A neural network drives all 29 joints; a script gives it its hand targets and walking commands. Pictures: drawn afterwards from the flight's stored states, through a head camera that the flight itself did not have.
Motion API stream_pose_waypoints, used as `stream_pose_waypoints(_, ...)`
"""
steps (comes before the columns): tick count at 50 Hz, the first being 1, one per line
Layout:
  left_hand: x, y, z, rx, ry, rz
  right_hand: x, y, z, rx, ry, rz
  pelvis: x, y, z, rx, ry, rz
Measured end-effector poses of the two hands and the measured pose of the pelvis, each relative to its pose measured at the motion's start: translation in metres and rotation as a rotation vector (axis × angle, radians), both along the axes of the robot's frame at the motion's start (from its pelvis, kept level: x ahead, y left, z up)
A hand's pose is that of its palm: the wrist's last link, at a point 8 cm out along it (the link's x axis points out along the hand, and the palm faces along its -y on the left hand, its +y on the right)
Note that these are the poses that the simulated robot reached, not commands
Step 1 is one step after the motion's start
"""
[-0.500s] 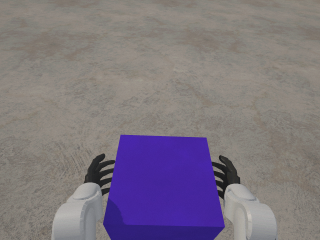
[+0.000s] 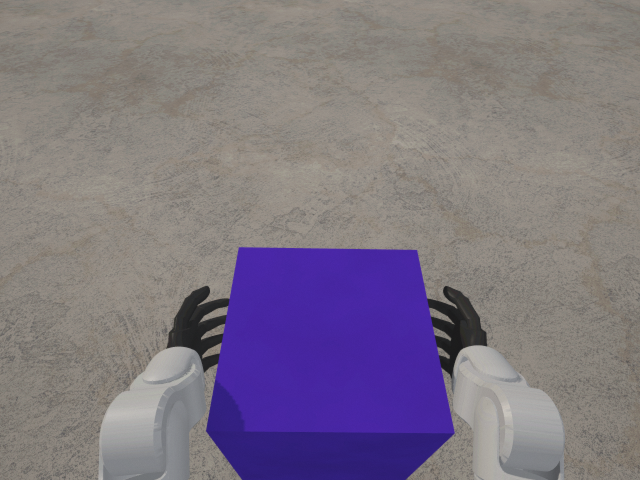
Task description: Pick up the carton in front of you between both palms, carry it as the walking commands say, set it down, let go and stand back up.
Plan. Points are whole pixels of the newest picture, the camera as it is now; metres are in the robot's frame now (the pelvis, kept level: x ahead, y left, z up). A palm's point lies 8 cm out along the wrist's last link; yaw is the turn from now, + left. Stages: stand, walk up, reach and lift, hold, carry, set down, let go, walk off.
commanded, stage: carry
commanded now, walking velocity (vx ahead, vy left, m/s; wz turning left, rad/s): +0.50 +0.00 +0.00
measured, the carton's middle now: (325, 373) +0.25 +0.00 +0.00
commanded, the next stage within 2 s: none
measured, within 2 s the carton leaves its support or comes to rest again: neither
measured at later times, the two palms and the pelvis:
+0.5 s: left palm (222, 173) +0.57 +0.17 +0.07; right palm (404, 181) +0.54 -0.12 +0.07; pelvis +0.32 +0.05 +0.00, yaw -5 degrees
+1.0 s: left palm (256, 92) +0.80 +0.14 +0.09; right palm (405, 97) +0.79 -0.16 +0.08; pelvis +0.55 +0.00 +0.00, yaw -2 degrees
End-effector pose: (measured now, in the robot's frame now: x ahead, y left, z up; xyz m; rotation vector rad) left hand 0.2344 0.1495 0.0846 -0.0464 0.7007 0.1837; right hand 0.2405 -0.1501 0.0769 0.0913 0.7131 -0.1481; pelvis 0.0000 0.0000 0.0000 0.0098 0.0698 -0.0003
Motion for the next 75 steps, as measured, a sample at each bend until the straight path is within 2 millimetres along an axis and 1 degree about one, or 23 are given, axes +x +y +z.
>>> stream_pose_waypoints(5,0.053,-0.003,0.017,0.002,-0.039,0.009,0.055,-0.003,0.016,-0.007,-0.039,0.012,0.057,-0.005,0.011,0.016,0.005,-0.012)
stream_pose_waypoints(8,0.092,-0.005,0.026,-0.001,-0.075,-0.008,0.089,-0.005,0.026,-0.009,-0.076,-0.006,0.095,-0.003,0.012,0.016,0.003,-0.019)
stream_pose_waypoints(11,0.135,-0.004,0.029,-0.005,-0.102,-0.031,0.125,-0.004,0.030,-0.014,-0.102,-0.029,0.136,0.003,0.009,0.010,-0.001,-0.024)
stream_pose_waypoints(13,0.165,0.000,0.027,-0.011,-0.107,-0.044,0.151,-0.001,0.029,-0.020,-0.107,-0.042,0.166,0.009,0.004,0.004,-0.004,-0.027)
stream_pose_waypoints(15,0.196,0.006,0.019,-0.021,-0.104,-0.052,0.180,0.005,0.024,-0.029,-0.104,-0.051,0.196,0.016,-0.003,-0.004,-0.008,-0.033)
stream_pose_waypoints(18,0.246,0.017,0.000,-0.037,-0.098,-0.064,0.227,0.017,0.011,-0.046,-0.097,-0.061,0.244,0.029,-0.019,-0.008,-0.022,-0.054)
stream_pose_waypoints(19,0.262,0.021,-0.007,-0.046,-0.083,-0.065,0.241,0.021,0.006,-0.057,-0.081,-0.062,0.258,0.032,-0.022,0.003,-0.023,-0.058)
stream_pose_waypoints(22,0.299,0.025,-0.019,-0.052,-0.003,-0.084,0.273,0.026,-0.005,-0.063,-0.002,-0.079,0.288,0.041,-0.015,-0.005,-0.016,-0.072)
stream_pose_waypoints(24,0.321,0.025,-0.018,-0.050,0.026,-0.100,0.289,0.026,-0.004,-0.061,0.027,-0.097,0.308,0.045,-0.006,-0.016,-0.011,-0.078)
stream_pose_waypoints(27,0.354,0.025,-0.011,-0.049,0.025,-0.118,0.317,0.026,0.004,-0.065,0.027,-0.114,0.340,0.048,0.004,-0.030,-0.004,-0.075)
stream_pose_waypoints(31,0.397,0.024,0.001,-0.051,-0.016,-0.111,0.364,0.025,0.017,-0.073,-0.014,-0.105,0.384,0.045,0.012,-0.045,-0.002,-0.062)
stream_pose_waypoints(36,0.448,0.020,0.013,-0.047,-0.080,-0.069,0.426,0.020,0.028,-0.066,-0.078,-0.067,0.441,0.031,0.009,-0.034,-0.011,-0.056)
stream_pose_waypoints(39,0.481,0.010,0.017,-0.033,-0.112,-0.052,0.463,0.009,0.026,-0.050,-0.111,-0.051,0.477,0.019,0.000,-0.018,-0.024,-0.048)
stream_pose_waypoints(41,0.504,0.001,0.015,-0.016,-0.128,-0.048,0.489,0.001,0.020,-0.034,-0.128,-0.045,0.501,0.010,-0.010,-0.010,-0.031,-0.039)
stream_pose_waypoints(43,0.524,-0.005,0.012,0.011,-0.105,-0.054,0.509,-0.006,0.011,-0.009,-0.104,-0.050,0.515,0.006,-0.012,-0.027,-0.026,-0.032)
stream_pose_waypoints(45,0.539,-0.008,0.009,0.018,-0.068,-0.052,0.523,-0.009,0.006,0.000,-0.067,-0.049,0.526,0.003,-0.009,-0.026,-0.022,-0.025)
stream_pose_waypoints(48,0.553,-0.009,0.007,0.017,-0.033,-0.043,0.540,-0.010,0.004,0.000,-0.033,-0.040,0.541,0.000,-0.004,-0.017,-0.018,-0.021)
stream_pose_waypoints(54,0.582,-0.005,0.013,0.000,-0.070,-0.041,0.570,-0.006,0.015,-0.021,-0.069,-0.037,0.573,0.002,-0.004,-0.026,-0.015,-0.023)
stream_pose_waypoints(56,0.591,-0.004,0.015,-0.006,-0.083,-0.040,0.579,-0.004,0.018,-0.028,-0.082,-0.035,0.581,0.003,-0.005,-0.026,-0.010,-0.021)
stream_pose_waypoints(59,0.601,0.000,0.012,-0.012,-0.082,-0.038,0.590,-0.001,0.018,-0.035,-0.081,-0.033,0.590,0.005,-0.007,-0.024,-0.005,-0.019)
stream_pose_waypoints(62,0.605,0.003,0.007,-0.015,-0.067,-0.036,0.594,0.003,0.014,-0.038,-0.066,-0.030,0.595,0.008,-0.009,-0.024,-0.004,-0.018)
stream_pose_waypoints(66,0.606,0.008,0.002,-0.017,-0.055,-0.034,0.596,0.007,0.009,-0.039,-0.054,-0.029,0.598,0.012,-0.011,-0.023,-0.006,-0.017)
stream_pose_waypoints(75,0.602,0.014,0.003,-0.013,-0.061,-0.036,0.591,0.013,0.008,-0.037,-0.060,-0.030,0.595,0.018,-0.011,-0.022,-0.017,-0.014)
